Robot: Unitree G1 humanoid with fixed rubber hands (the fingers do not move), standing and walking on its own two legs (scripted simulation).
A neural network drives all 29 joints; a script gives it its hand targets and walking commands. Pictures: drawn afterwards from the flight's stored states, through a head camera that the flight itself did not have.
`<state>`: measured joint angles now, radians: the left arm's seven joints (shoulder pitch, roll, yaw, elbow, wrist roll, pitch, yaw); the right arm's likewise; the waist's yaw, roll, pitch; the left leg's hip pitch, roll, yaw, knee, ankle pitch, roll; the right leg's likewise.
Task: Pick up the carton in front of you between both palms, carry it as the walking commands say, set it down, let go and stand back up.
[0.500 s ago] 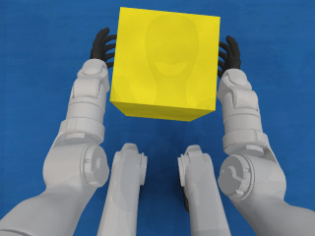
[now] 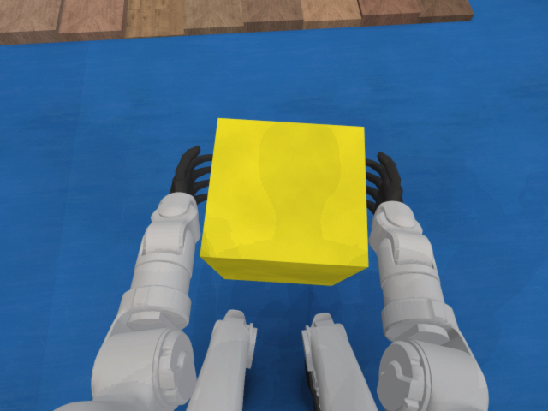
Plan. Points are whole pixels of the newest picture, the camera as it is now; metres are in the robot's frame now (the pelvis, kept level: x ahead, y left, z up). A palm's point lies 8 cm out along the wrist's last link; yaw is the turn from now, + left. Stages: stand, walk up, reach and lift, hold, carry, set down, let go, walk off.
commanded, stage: reach and lift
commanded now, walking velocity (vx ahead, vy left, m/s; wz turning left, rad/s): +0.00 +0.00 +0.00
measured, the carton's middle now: (283, 214) +0.42 +0.00 -0.11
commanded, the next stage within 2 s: hold in 1.78 s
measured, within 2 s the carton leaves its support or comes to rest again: neither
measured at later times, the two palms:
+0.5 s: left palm (147, 178) +0.38 +0.15 +0.11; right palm (444, 184) +0.38 -0.15 +0.11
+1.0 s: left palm (101, 162) +0.34 +0.15 +0.20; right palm (518, 164) +0.35 -0.15 +0.21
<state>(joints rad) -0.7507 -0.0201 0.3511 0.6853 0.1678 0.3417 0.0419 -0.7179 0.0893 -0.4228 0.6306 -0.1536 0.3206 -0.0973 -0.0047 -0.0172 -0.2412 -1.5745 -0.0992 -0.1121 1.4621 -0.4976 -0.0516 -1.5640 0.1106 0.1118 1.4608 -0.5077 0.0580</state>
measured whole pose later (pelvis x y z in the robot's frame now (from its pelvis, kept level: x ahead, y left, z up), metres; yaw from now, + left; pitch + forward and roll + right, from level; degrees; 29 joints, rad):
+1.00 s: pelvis +0.05 +0.00 +0.18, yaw +0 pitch -3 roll +0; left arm -0.30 -0.16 0.29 0.41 0.29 0.62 -0.01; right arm -0.31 0.16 -0.31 0.42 -0.29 0.60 0.00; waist 0.00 0.00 -0.04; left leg -0.19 -0.05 -0.15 0.47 -0.23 -0.02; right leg -0.19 0.05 0.15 0.48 -0.24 0.01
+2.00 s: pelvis +0.07 +0.00 +0.19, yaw +0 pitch -7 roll +0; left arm -0.25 -0.15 0.21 0.22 0.26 0.76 0.00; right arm -0.26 0.15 -0.23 0.23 -0.27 0.75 0.00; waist 0.00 0.00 -0.01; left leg -0.04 -0.04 -0.14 0.35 -0.19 -0.01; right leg -0.04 0.03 0.14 0.36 -0.20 0.01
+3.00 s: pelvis +0.06 +0.00 +0.19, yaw +0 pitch -7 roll +0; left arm -0.25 -0.15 0.21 0.22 0.27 0.77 -0.01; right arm -0.27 0.15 -0.23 0.23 -0.28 0.76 0.01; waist 0.00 0.00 0.01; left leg -0.04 -0.03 -0.13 0.35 -0.19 -0.01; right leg -0.03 0.03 0.13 0.35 -0.20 0.01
